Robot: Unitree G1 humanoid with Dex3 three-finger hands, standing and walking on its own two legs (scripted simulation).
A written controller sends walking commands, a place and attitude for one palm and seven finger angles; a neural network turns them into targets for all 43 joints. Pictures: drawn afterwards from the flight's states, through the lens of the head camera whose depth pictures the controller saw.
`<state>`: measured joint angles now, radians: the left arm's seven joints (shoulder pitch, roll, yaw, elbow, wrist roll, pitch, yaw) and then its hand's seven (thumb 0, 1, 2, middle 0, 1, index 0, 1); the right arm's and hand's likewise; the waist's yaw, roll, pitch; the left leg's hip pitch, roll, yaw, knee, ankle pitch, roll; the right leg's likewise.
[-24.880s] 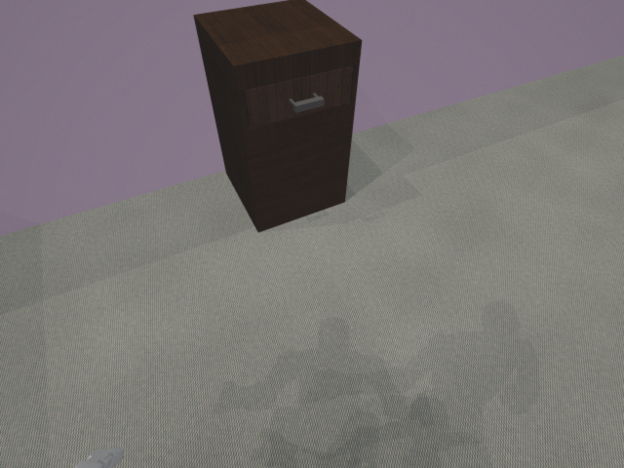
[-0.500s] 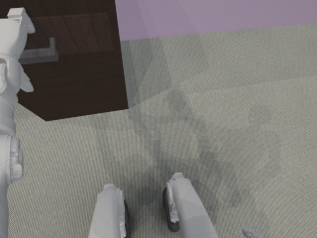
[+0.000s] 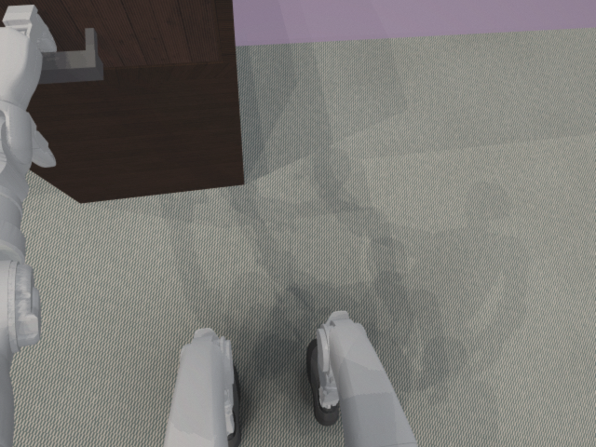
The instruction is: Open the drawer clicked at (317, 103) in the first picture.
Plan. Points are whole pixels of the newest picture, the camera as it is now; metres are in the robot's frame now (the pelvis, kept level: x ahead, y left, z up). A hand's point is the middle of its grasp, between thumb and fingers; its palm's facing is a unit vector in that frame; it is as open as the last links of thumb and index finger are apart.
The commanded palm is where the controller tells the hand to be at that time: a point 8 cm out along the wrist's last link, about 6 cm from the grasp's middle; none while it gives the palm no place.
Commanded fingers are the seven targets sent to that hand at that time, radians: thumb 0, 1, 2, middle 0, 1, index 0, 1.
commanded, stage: lower the fingers behind the handle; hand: left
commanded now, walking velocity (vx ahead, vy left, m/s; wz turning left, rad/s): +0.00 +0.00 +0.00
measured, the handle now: (52, 53) +0.60 +0.26 +0.00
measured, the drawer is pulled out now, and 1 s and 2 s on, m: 0.00 0.00 0.02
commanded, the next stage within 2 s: close the thumb around the handle in 0.64 s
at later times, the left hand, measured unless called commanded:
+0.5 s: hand (24, 95) +0.55 +0.30 -0.02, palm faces +0.00 +0.02 -1.00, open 13.7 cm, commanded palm +0.55 +0.26 +0.01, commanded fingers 0.00 -0.50 0.30 -0.30 -1.20 -0.30 -1.20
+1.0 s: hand (22, 96) +0.55 +0.30 -0.02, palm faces -0.03 +0.02 -1.00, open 12.0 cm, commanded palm +0.55 +0.26 +0.01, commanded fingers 0.00 0.28 0.64 -0.36 -1.28 -0.36 -1.28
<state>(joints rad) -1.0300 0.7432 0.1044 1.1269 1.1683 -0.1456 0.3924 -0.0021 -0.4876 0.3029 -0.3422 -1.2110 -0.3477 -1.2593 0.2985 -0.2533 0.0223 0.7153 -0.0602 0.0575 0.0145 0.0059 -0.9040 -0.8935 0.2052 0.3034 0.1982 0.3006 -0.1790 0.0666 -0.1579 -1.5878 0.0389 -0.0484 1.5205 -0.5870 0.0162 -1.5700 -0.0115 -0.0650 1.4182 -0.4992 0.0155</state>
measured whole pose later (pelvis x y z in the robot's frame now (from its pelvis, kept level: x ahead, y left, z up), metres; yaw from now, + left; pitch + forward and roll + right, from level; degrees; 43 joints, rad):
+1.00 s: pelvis -0.02 +0.00 -0.03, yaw +0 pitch +37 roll -6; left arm -1.09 0.82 0.08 1.12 1.16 -0.17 0.29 0.00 -0.19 0.43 -0.34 -1.23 -0.30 -1.28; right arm 0.31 -0.27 0.05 0.66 -0.03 0.05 -0.01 0.01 -0.90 -0.89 0.21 0.30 0.20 0.30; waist -0.21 0.07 -0.16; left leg -1.69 0.03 -0.05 1.62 -0.58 0.03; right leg -1.67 -0.01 -0.06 1.51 -0.49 0.02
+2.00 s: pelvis +0.02 +0.01 +0.01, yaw -1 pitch +37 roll -5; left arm -0.85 0.68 0.13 0.99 1.12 -0.16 0.35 0.01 0.74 0.84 -0.42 -1.35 -0.31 -1.35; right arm 0.26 -0.25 0.01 0.68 -0.06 0.09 0.01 0.01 -0.90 -0.89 0.21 0.30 0.20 0.30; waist -0.13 0.06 -0.17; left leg -1.52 0.05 -0.02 1.51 -0.63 0.03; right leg -1.52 0.00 -0.03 1.42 -0.53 0.03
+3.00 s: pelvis +0.02 +0.00 +0.02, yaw +1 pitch +32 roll -2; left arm -0.58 0.53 0.13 0.90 1.13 -0.20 0.52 0.01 0.73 0.86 -0.42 -1.35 -0.33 -1.35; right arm 0.20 -0.26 -0.04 0.70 -0.06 0.09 0.02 0.01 -0.90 -0.89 0.20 0.30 0.20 0.30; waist -0.06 0.05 -0.19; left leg -1.40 0.04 0.00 1.45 -0.61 0.02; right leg -1.43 -0.01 -0.01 1.40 -0.53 0.02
